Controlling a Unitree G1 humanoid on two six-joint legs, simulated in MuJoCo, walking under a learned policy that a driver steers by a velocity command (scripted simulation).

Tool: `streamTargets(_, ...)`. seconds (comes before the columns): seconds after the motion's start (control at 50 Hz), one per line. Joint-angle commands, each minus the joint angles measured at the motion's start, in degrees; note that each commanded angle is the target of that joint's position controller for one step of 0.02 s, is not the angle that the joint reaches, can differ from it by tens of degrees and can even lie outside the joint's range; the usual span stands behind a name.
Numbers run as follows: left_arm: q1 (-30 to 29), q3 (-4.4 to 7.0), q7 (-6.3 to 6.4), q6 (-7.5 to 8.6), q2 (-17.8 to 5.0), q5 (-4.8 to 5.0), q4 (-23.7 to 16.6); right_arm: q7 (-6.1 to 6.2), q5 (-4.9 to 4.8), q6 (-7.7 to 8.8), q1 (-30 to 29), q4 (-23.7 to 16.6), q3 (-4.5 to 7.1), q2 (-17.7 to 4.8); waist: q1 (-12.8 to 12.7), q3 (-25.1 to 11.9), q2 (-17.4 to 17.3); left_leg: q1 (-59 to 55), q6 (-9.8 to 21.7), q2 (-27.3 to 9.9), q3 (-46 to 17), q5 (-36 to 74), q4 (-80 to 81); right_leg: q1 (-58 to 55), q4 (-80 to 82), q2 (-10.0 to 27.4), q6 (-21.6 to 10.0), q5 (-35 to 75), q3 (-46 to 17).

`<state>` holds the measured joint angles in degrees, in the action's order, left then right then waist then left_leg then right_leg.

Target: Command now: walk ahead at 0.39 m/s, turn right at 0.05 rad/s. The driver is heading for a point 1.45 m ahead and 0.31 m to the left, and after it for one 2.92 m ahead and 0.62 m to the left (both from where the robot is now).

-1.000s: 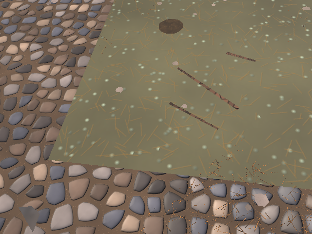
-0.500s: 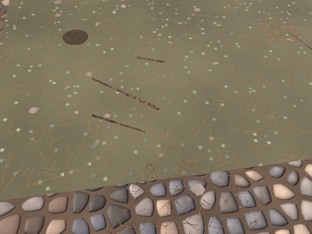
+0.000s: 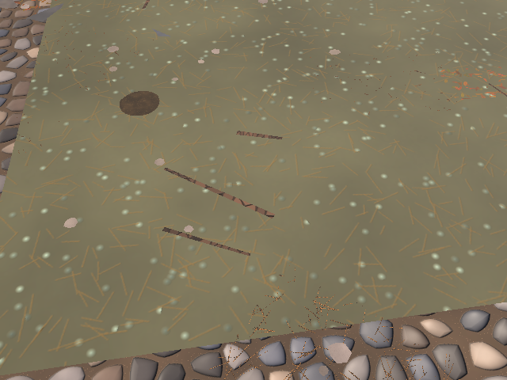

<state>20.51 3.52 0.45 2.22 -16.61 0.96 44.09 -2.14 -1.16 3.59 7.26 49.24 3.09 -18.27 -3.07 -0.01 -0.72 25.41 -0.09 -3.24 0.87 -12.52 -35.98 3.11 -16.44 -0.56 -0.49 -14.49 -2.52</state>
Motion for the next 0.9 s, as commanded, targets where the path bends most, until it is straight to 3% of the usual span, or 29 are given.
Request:
streamTargets(0.02, -3.0, 2.7, -0.28, 0.91, -10.4, 0.56, -3.2, -0.34, -0.39, 1.29, -3.1, -4.0, 0.51, -4.9, 2.4, 3.7, 7.7, -5.3, 1.3, 0.5, 0.7, 2.9, 4.1, 8.5, 6.6, 14.5, -10.2, -8.1, -11.0)
streamTargets(0.06, -2.9, 1.98, -0.36, 0.61, -8.5, 0.14, -2.8, 0.05, -0.5, 1.32, 4.6, -1.1, 1.21, -6.0, 6.0, 2.2, 6.2, -15.4, 2.5, 2.1, 1.9, 1.3, 5.7, 12.6, 0.2, 12.4, -8.3, -6.7, -8.8)
streamTargets(0.08, -2.7, 1.01, -0.37, 0.65, -5.8, -0.43, -2.9, 0.57, -0.71, 1.51, 11.1, 0.5, 2.18, -8.2, 8.9, -0.6, 2.8, -24.0, 4.2, -0.1, -1.8, -1.1, 8.1, 16.5, -10.7, 8.8, -6.1, -2.6, -5.1)
streamTargets(0.1, -1.9, -0.42, -0.35, 1.33, -1.4, -1.2, -5.5, 1.01, 0.15, 1.59, 16.5, 1.0, 3.63, -15.2, 9.3, -5.0, -12.8, -34.7, 10.6, -13.8, -23.2, -10.2, 15.8, 29.1, -33.6, 1.0, -1.3, -9.2, 2.5)
streamTargets(0.12, -2.5, 0.27, 0.28, 2.27, -3.8, 0.11, -7.0, 0.25, 0.68, 1.95, 18.5, 1.4, 3.47, -15.0, 9.7, -6.8, -16.8, -36.3, 16.7, -19.2, -43.2, -26.3, 25.4, 39.0, -47.1, -2.4, -0.2, -19.0, -1.6)
streamTargets(0.14, -3.5, 1.37, 0.29, 2.81, -8.1, 1.54, -6.7, 0.06, 0.72, 2.41, 14.0, 0.2, 2.21, -11.1, 8.2, -1.8, -10.5, -32.5, 15.5, -19.0, -40.1, -30.2, 26.1, 43.2, -52.3, 1.8, -1.5, -15.0, -4.4)
streamTargets(0.16, -4.8, 1.51, 0.12, 2.93, -8.6, 1.71, -6.6, 0.13, 0.9, 2.52, 10.8, -0.7, 1.47, -8.4, 6.9, 1.2, -8.3, -29.1, 13.5, -16.5, -33.5, -25.8, 25.7, 43.8, -52.3, 4.2, -2.5, -9.6, -3.3)
streamTargets(0.2, -5.8, 1.53, 0.04, 2.81, -7.0, 0.19, -5.9, 0.31, 1.52, 2.52, 7.4, -1.7, 0.57, -5.7, 5.1, 2.9, -5.2, -23.8, 11.4, -12.0, -23.7, -13.4, 26.6, 40.8, -47.7, 7.3, -2.3, -1.5, -2.7)
streamTargets(0.24, -5.5, 1.31, -0.39, 2.32, -5.3, -0.22, -5.6, 0.64, 1.58, 2.56, 7.4, -1.7, 0.4, -5.4, 4.3, 2.5, -5.6, -21.5, 11.2, -9.6, -17.7, -4.5, 28.3, 37.9, -45.1, 8.0, -1.3, 3.1, -1.5)
streamTargets(0.3, -8.8, 1.1, -0.31, 1.96, -4.3, -0.64, -6.8, 1.23, 1.1, 2.64, 9.5, -0.9, 0.54, -6.3, 4.8, 3.0, -2.9, -22.5, 11.8, -8.7, -12.2, 8.5, 29.3, 40.2, -38.5, 7.8, 0.8, 9.0, -0.2)
streamTargets(0.38, -16.3, -0.04, -1.04, 2.7, -1.7, -0.32, -9.1, 2.08, 0.74, 1.93, 12.3, 0.2, 0.34, -6.7, 7.0, 4.1, -3.0, -21.6, 10.4, -6.3, -5.8, 15.7, 29.9, 36.6, -23.7, 6.2, 1.7, 18.7, 2.3)
streamTargets(0.46, -23.5, -0.63, -2.63, 3.43, -1.0, 0.16, -11.3, 2.35, 0.37, 0.95, 17.1, 2.0, 0.39, -7.2, 9.2, 6.3, -2.1, -25.6, 10.7, -8.2, -5.1, 16.9, 29.0, 35.5, -15.2, 4.2, 0.7, 21.3, 3.6)
streamTargets(0.52, -25.5, -0.52, -3.71, 3.89, -1.9, 0.3, -12.5, 2.58, 0.18, -0.05, 18.3, 2.8, 0.77, -7.7, 8.1, 6.3, -2.8, -31.6, 10.3, -10.8, -5.3, 24.5, 25.2, 35.6, -12.1, 3.1, -1.6, 16.8, 3.4)
streamTargets(0.56, -21.6, 0.41, -3.72, 3.84, -4.3, 0.05, -11.7, 2.9, 0.3, -0.47, 17.3, 2.5, 1.33, -9.2, 4.7, 2.4, -4.8, -34.3, 9.2, -11.1, -4.9, 41.7, 18.9, 28.4, -11.9, 0.5, -3.6, 12.2, 4.9)
streamTargets(0.58, -15.4, 1.42, -3.36, 3.67, -6.3, 0.0, -10.1, 3.0, 0.52, -0.87, 16.5, 2.2, 1.51, -9.8, 1.1, -2.1, -5.6, -34.3, 8.5, -10.1, -3.9, 51.4, 11.4, 20.2, -11.7, -1.2, -5.3, 11.1, 6.2)
streamTargets(0.6, -6.0, 2.56, -2.68, 3.44, -8.7, -0.04, -7.5, 3.14, 0.8, -1.18, 15.3, 1.6, 1.2, -9.2, -3.8, -8.2, -5.1, -28.7, 6.8, -7.8, -2.2, 51.8, 0.0, 5.6, -11.1, -0.3, -7.4, 14.1, 5.6)
streamTargets(0.62, 4.5, 3.46, -1.78, 2.86, -12.6, -0.83, -5.3, 3.26, 2.3, -0.91, 16.0, -0.2, 0.04, -6.2, -6.4, -17.6, 2.5, -14.4, 5.4, -4.1, -0.7, 30.4, -18.4, -14.3, -14.7, 11.5, -10.8, 14.9, -7.9)
streamTargets(0.64, 4.3, 3.45, -2.38, 3.05, -14.1, -0.89, -4.3, 2.33, 1.53, 0.37, 24.8, -0.1, -2.02, 1.5, -0.3, -25.1, 17.4, 7.0, 2.6, 7.4, -4.9, -19.1, -36.2, -30.7, -7.6, 23.7, -20.3, 1.2, -37.1)
streamTargets(0.66, 3.3, 2.11, -2.17, 2.93, -8.0, -0.37, -4.6, 1.78, -0.08, 1.67, 18.5, -0.1, -0.38, -6.2, -3.5, -20.1, 10.3, 13.1, 3.3, 4.4, -10.1, -19.9, -40.8, -26.7, -2.6, 21.7, -17.7, -5.0, -37.6)
streamTargets(0.68, -1.2, 1.5, -1.9, 2.91, -6.7, -0.34, -4.8, 1.47, -1.51, 2.45, 12.4, -2.4, 0.32, -8.0, -2.7, -10.3, 7.8, 15.7, 3.7, 1.7, -8.0, -14.8, -40.2, -18.0, -0.7, 19.8, -15.5, -1.8, -28.1)
streamTargets(0.7, -4.7, 1.29, -1.96, 2.98, -6.4, -0.56, -4.8, 1.72, -1.19, 2.85, 9.4, -3.1, 0.07, -6.9, -0.8, -5.4, 2.0, 14.1, 3.3, -1.1, -6.3, -9.8, -37.2, -9.2, 1.2, 17.6, -14.5, 5.3, -22.1)
streamTargets(0.72, -7.0, 1.05, -2.17, 3.18, -5.3, -1.01, -4.9, 1.85, -0.3, 2.69, 8.6, -3.2, 0.34, -6.3, 1.1, -2.2, 0.9, 12.4, 2.7, -2.7, -5.8, -6.8, -34.1, -3.0, 2.9, 15.4, -14.1, 10.9, -17.5)
streamTargets(0.74, -8.0, 0.82, -2.22, 3.51, -4.6, -1.59, -4.8, 1.79, -0.08, 2.14, 10.4, -2.9, 0.37, -5.5, 3.1, -2.1, 2.7, 9.0, 2.2, -4.1, -6.2, -4.9, -32.7, 0.7, 4.7, 14.1, -14.0, 13.1, -14.8)
streamTargets(0.78, -8.5, 0.88, -2.41, 4.25, -4.5, -0.94, -3.8, 1.99, 0.2, 0.89, 12.2, -2.5, -0.02, -3.3, 4.7, -1.5, 3.7, 6.8, 0.9, -5.1, -5.6, -3.9, -29.3, 4.8, 7.7, 13.1, -14.7, 15.0, -11.3)
streamTargets(0.84, -7.2, 1.39, -1.88, 4.58, -6.5, -0.8, -1.9, 2.26, 1.01, 0.07, 6.7, -4.7, -0.36, -2.5, 4.2, 2.0, 3.5, 10.7, -1.3, -6.1, -4.5, 1.6, -21.2, 8.0, 10.4, 12.4, -14.9, 16.8, -6.7)
streamTargets(0.9, -5.5, 1.53, -1.21, 4.01, -7.5, -0.62, -0.7, 1.77, 1.15, 0.7, 0.4, -6.5, -0.8, -1.6, 2.1, 3.3, 3.2, 9.9, -1.6, -4.9, -3.1, 13.0, -8.1, 8.0, 10.7, 9.7, -12.7, 16.9, -1.8)
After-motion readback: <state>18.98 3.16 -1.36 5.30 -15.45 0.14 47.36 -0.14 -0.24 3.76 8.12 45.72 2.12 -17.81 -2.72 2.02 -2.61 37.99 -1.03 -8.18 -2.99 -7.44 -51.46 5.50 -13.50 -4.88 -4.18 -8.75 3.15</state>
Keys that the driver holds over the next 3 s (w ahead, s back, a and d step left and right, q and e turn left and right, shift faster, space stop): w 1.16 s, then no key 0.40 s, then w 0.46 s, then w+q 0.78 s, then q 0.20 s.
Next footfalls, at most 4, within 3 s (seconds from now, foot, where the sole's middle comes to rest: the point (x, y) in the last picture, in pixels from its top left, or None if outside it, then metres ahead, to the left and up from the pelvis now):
0.08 left None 0.13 0.13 -0.78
0.60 right None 0.49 -0.07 -0.78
1.12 left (220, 287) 0.78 0.17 -0.78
1.56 right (294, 257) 0.90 -0.05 -0.78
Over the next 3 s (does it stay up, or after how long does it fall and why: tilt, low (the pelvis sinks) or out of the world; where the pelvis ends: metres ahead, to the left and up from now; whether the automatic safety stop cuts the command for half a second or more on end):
stays up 1.37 0.17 0.00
